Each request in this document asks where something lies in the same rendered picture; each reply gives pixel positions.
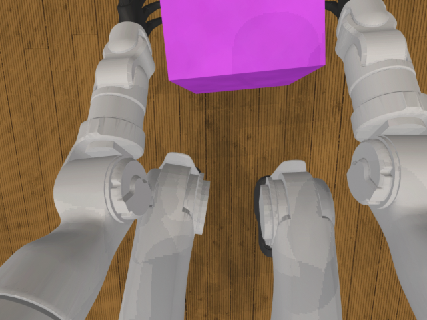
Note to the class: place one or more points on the robot left forearm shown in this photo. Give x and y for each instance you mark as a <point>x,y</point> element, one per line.
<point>119,99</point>

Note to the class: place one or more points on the carton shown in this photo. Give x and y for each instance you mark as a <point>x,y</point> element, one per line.
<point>227,45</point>

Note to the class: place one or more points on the robot right upper arm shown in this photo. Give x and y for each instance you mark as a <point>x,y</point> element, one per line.
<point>389,174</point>

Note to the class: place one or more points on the robot left hand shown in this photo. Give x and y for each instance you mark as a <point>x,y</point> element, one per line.
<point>131,10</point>

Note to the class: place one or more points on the robot right shin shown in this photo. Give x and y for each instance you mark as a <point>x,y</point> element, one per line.
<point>325,196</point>

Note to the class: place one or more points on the robot left upper arm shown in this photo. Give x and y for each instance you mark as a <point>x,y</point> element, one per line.
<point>59,276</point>

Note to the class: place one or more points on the robot shin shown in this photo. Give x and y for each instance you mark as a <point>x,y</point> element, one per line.
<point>171,158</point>
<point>325,196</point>

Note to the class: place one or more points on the robot right forearm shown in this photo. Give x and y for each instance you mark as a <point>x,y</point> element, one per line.
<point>380,76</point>

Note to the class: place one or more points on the robot right hand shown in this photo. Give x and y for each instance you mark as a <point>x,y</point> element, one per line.
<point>335,7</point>

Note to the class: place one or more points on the robot left shin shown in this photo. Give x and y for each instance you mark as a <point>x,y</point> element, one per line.
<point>171,158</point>

